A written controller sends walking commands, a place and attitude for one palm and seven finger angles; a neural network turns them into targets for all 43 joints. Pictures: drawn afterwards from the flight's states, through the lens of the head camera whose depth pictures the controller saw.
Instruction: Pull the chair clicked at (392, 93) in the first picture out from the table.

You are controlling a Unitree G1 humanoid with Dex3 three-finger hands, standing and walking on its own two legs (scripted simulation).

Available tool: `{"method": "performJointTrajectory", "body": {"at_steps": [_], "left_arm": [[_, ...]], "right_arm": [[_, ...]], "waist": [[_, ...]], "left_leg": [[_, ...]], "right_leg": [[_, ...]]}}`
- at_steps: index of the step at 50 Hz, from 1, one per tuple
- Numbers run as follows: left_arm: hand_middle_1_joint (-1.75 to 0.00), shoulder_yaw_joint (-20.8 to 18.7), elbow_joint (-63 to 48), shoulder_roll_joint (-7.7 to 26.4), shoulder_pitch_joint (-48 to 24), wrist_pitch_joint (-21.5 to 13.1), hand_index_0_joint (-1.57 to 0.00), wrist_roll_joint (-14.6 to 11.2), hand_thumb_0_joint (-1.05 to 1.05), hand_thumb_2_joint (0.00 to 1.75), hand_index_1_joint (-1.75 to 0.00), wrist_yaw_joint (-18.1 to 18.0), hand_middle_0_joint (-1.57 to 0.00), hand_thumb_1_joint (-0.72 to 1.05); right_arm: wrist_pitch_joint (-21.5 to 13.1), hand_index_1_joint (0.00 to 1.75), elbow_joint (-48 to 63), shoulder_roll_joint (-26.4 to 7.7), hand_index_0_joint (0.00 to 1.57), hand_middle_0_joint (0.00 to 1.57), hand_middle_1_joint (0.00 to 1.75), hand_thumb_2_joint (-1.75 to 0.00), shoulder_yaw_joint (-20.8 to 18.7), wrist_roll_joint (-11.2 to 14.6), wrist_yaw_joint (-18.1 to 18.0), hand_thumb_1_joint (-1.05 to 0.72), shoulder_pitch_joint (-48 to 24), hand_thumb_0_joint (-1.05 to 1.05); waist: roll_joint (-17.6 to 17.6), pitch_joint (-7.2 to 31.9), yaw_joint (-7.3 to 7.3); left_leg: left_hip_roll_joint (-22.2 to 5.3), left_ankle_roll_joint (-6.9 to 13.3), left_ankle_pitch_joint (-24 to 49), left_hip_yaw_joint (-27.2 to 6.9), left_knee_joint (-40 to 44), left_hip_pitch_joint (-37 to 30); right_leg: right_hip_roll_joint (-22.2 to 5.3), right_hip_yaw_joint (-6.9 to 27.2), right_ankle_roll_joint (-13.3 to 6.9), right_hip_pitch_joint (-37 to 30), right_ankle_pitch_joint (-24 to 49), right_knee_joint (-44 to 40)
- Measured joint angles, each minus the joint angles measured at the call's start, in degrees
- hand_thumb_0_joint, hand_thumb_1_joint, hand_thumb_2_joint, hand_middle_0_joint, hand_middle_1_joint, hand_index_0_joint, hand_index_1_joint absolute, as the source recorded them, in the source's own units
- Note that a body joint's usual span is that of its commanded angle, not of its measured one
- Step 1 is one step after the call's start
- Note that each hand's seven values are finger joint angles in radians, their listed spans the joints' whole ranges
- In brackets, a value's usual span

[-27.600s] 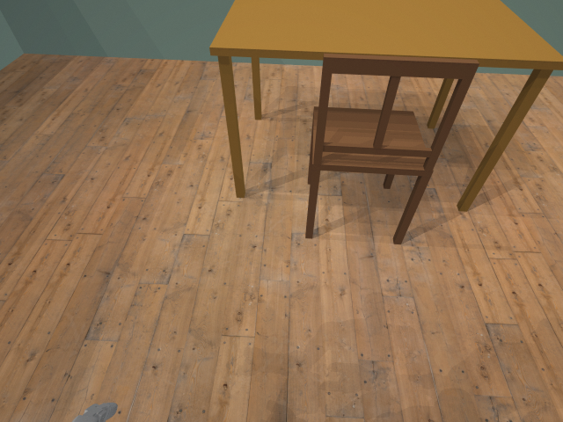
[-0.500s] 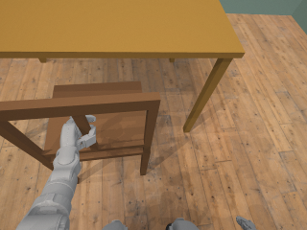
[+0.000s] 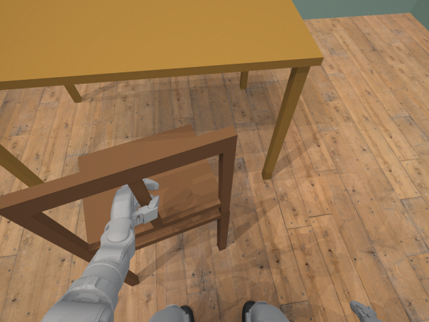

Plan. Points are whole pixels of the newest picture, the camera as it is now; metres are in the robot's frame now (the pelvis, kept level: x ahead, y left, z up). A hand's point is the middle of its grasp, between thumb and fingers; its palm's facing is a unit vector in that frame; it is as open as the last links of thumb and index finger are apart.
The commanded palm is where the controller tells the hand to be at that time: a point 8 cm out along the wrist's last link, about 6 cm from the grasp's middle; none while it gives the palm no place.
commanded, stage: step backward, pulling the chair out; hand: left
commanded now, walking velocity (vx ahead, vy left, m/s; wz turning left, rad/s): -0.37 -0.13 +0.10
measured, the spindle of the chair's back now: (147, 204) +0.38 +0.15 -0.10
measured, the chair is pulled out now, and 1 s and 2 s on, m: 0.16 0.25 0.26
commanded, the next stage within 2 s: none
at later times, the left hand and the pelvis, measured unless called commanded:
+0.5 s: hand (153, 236) +0.29 +0.12 -0.06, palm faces +0.09 -0.98 -0.20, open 5.6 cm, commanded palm +0.28 +0.18 -0.06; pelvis -0.06 -0.02 +0.00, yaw +5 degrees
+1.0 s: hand (151, 249) +0.26 +0.12 -0.06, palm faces +0.03 -0.98 -0.19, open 5.5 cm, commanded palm +0.25 +0.17 -0.05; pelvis -0.08 -0.01 +0.00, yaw +4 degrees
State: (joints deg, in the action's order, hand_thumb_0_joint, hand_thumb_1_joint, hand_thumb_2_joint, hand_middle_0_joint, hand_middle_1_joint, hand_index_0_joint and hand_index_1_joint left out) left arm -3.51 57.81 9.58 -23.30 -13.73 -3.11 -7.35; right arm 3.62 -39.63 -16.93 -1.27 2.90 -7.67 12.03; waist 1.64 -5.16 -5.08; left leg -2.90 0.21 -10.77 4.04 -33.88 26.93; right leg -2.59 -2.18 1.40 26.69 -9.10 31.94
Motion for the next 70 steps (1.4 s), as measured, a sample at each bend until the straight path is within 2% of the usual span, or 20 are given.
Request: {"method": "performJointTrajectory", "body": {"at_steps": [6,13,15,17,19,20,22,24,26,27,30,35,38,42,46,49,51,54,62,70], "left_arm": [[-1.12,2.7,0.4,-0.4,-0.5,0.5,-0.49,0.1,0.01,0.72,-1.45,0.3,-0.22,0.65],[-1.11,1.4,2.0,0.4,-2.4,1.0,-0.49,-0.5,0.01,0.75,-1.45,1.2,-0.25,0.62],[-1.1,0.8,2.2,0.4,-2.4,0.7,-0.49,-0.6,0.01,0.76,-1.45,1.0,-0.27,0.61],[-1.1,-0.2,2.8,-0.2,-2.4,0.3,-0.49,-0.6,0.02,0.77,-1.45,0.5,-0.27,0.6],[-1.09,-0.9,3.1,-1.2,-2.5,0.2,-0.49,-0.5,0.02,0.77,-1.45,0.0,-0.26,0.61],[-1.09,-1.1,3.1,-1.6,-2.5,0.3,-0.49,-0.2,0.03,0.76,-1.45,0.0,-0.26,0.61],[-1.09,-0.9,2.8,-2.2,-2.6,0.4,-0.49,0.7,0.03,0.76,-1.45,-0.1,-0.25,0.61],[-1.11,0.2,2.2,-2.6,-3.0,0.7,-0.5,1.3,0.02,0.75,-1.45,-0.2,-0.24,0.62],[-1.14,2.0,1.2,-2.9,-3.9,1.0,-0.5,1.8,0.01,0.75,-1.45,0.0,-0.24,0.61],[-1.15,2.8,0.7,-2.5,-4.6,1.4,-0.5,2.1,0.01,0.75,-1.45,0.1,-0.23,0.62],[-1.16,4.0,-1.3,-1.5,-4.9,2.5,-0.5,1.9,0.01,0.74,-1.45,0.7,-0.22,0.63],[-1.16,3.6,-2.9,-0.6,-3.3,3.2,-0.5,1.3,0.01,0.74,-1.45,1.4,-0.22,0.62],[-1.16,2.5,-2.3,-0.6,-3.7,3.2,-0.5,0.8,0.01,0.76,-1.45,1.4,-0.23,0.61],[-1.15,1.4,-1.1,-1.1,-6.0,3.6,-0.5,1.0,0.01,0.76,-1.45,1.0,-0.23,0.61],[-1.15,1.8,-2.4,-0.8,-5.1,4.4,-0.5,1.1,0.01,0.74,-1.45,0.6,-0.21,0.63],[-1.15,2.8,-4.1,-1.1,-2.3,4.4,-0.5,1.1,0.01,0.73,-1.45,1.0,-0.21,0.63],[-1.15,3.5,-4.8,-1.2,-0.9,4.1,-0.5,1.2,0.01,0.74,-1.45,1.3,-0.21,0.63],[-1.15,4.1,-3.8,-1.4,-1.2,3.4,-0.5,1.2,0.01,0.75,-1.45,1.3,-0.22,0.62],[-1.15,3.3,0.7,-1.2,-3.9,2.2,-0.5,1.2,0.02,0.73,-1.45,0.9,-0.2,0.64],[-1.14,2.4,-0.1,-0.1,-2.8,2.0,-0.5,0.8,0.01,0.76,-1.45,1.6,-0.24,0.61]], "right_arm": [[-1.7,0.3,0.6,1.6,0.2,0.2,0.3,-0.9,0.7,-0.3,-0.2,-0.91,0.8,0.01],[-3.8,0.3,-0.7,5.2,0.2,0.21,0.3,-0.9,2.4,-0.7,0.9,-0.9,-0.3,0.01],[-4.2,0.3,-1.4,5.4,0.21,0.21,0.3,-0.9,2.5,-0.6,1.1,-0.9,-0.5,0.01],[-4.3,0.3,-2.7,4.8,0.21,0.21,0.3,-0.9,2.1,-0.8,1.5,-0.9,-1.1,0.01],[-4.4,0.3,-4.0,3.7,0.21,0.21,0.3,-0.9,1.6,-1.1,1.8,-0.9,-1.3,0.01],[-4.6,0.3,-4.5,3.1,0.21,0.21,0.3,-0.9,1.6,-1.3,1.9,-0.9,-1.2,0.01],[-5.0,0.3,-5.0,2.0,0.21,0.21,0.3,-0.9,1.6,-1.4,1.7,-0.9,-0.7,0.01],[-5.6,0.3,-5.3,0.6,0.21,0.21,0.3,-0.9,1.5,-1.3,1.4,-0.9,0.1,0.01],[-6.3,0.3,-5.2,-0.7,0.21,0.21,0.3,-0.9,1.0,-1.2,0.9,-0.9,0.8,0.01],[-6.2,0.3,-5.4,-0.6,0.2,0.21,0.3,-0.9,0.6,-1.2,0.6,-0.91,0.4,0.01],[-5.3,0.3,-3.9,0.4,0.2,0.2,0.3,-0.9,0.1,-1.4,0.4,-0.91,0.7,0.01],[-3.7,0.3,-1.5,2.7,0.2,0.2,0.3,-0.9,0.3,-1.7,1.1,-0.91,1.8,0.01],[-2.9,0.3,-1.8,3.4,0.2,0.2,0.3,-0.9,0.6,-1.3,1.6,-0.9,0.8,0.01],[-2.7,0.3,-2.6,2.9,0.21,0.21,0.3,-0.9,0.9,-0.9,1.5,-0.9,-1.5,0.01],[-2.2,0.3,-1.9,2.5,0.21,0.21,0.3,-0.9,1.5,-1.1,0.9,-0.9,-1.9,0.01],[-1.6,0.3,-0.2,2.4,0.21,0.21,0.3,-0.9,1.1,-1.4,0.7,-0.9,0.3,0.01],[-1.3,0.3,-0.1,2.5,0.21,0.21,0.3,-0.9,1.0,-1.3,0.6,-0.9,1.4,0.01],[-1.2,0.3,-1.2,2.6,0.2,0.21,0.3,-0.9,0.7,-1.2,0.7,-0.9,1.0,0.01],[-1.8,0.3,-2.3,2.6,0.21,0.21,0.3,-0.9,0.6,-1.0,0.1,-0.9,-0.4,0.01],[-2.0,0.3,-1.7,3.8,0.21,0.21,0.3,-0.9,0.5,-1.1,0.3,-0.9,1.5,0.01]], "waist": [[-0.6,-0.3,2.05],[0.4,-2.8,3.09],[0.4,-2.9,2.95],[0.3,-2.8,2.83],[-0.1,-2.5,2.57],[-0.4,-2.3,2.29],[-0.9,-1.7,1.72],[-0.9,-0.7,1.36],[-0.3,-0.1,1.02],[-1.4,-0.9,1.12],[-3.3,-2.7,2.2],[-1.9,-2.8,2.18],[-0.5,-2.6,1.59],[-0.4,-3.3,0.81],[-2.6,-3.2,0.54],[-2.3,-1.8,0.93],[-2.0,-1.1,1.84],[-1.2,-1.2,2.38],[-2.4,-0.9,1.97],[-1.5,-0.9,2.14]], "left_leg": [[-0.1,0.3,1.5,-0.1,0.4,-0.1],[-1.1,-1.0,1.0,-1.5,-3.2,0.6],[-0.5,-1.1,-5.4,-1.9,-6.1,2.1],[1.4,-1.6,-12.8,-3.4,-14.7,3.8],[3.5,-2.0,-15.9,-4.4,-22.8,4.2],[4.0,-2.1,-16.7,-4.5,-24.2,3.4],[4.0,-2.0,-18.3,-4.6,-21.0,-0.2],[3.2,-1.8,-17.4,-4.7,-11.2,-5.4],[1.9,-1.3,-11.5,-4.6,-0.2,-9.9],[2.7,-1.4,-9.4,-4.3,0.6,-10.0],[3.1,-2.1,-9.7,-3.0,-0.2,-10.4],[1.3,-3.1,-12.2,-3.4,-3.5,-10.0],[0.4,-3.6,-13.0,-4.2,-5.5,-8.3],[1.2,-2.6,-15.6,-4.6,-6.7,-6.4],[2.3,-2.4,-8.0,-2.4,-1.4,-8.0],[2.1,-2.1,-9.0,-2.0,-1.2,-8.3],[1.7,-2.3,-10.0,-1.9,-2.2,-8.2],[0.9,-2.6,-10.6,-2.3,-3.1,-7.9],[1.6,-2.0,-8.4,-1.2,-0.4,-8.2],[0.5,-3.2,-10.3,-1.6,-3.5,-7.5]], "right_leg": [[0.8,0.8,-0.8,1.2,-7.2,3.5],[1.7,-0.2,-1.8,1.1,-1.1,5.1],[1.2,-0.3,-2.5,2.0,0.4,5.7],[0.6,0.0,-2.9,2.5,0.5,5.3],[-0.4,0.4,-2.8,2.6,1.7,3.5],[-1.0,0.4,-2.5,2.7,2.5,2.5],[-2.0,0.1,-2.0,3.0,3.7,0.8],[-2.8,-0.6,-1.4,3.9,4.5,-0.2],[-3.2,-1.8,-0.8,5.5,4.8,0.2],[-4.1,-1.5,-0.5,5.7,5.0,0.4],[-4.0,0.2,-0.4,5.3,5.8,0.7],[-2.4,-0.3,-1.1,4.4,3.3,2.9],[-1.7,-1.2,-1.6,5.0,2.6,3.3],[-2.3,-1.5,-1.3,5.4,4.6,1.3],[-3.4,0.3,-0.3,5.0,7.0,-1.6],[-3.1,0.8,-0.5,4.8,4.0,0.7],[-2.6,0.8,-0.2,4.2,3.4,1.4],[-2.0,0.3,-0.4,3.9,3.0,1.4],[-2.3,1.3,0.1,3.5,5.9,-2.1],[-1.5,0.9,-1.1,5.1,3.0,2.6]]}}
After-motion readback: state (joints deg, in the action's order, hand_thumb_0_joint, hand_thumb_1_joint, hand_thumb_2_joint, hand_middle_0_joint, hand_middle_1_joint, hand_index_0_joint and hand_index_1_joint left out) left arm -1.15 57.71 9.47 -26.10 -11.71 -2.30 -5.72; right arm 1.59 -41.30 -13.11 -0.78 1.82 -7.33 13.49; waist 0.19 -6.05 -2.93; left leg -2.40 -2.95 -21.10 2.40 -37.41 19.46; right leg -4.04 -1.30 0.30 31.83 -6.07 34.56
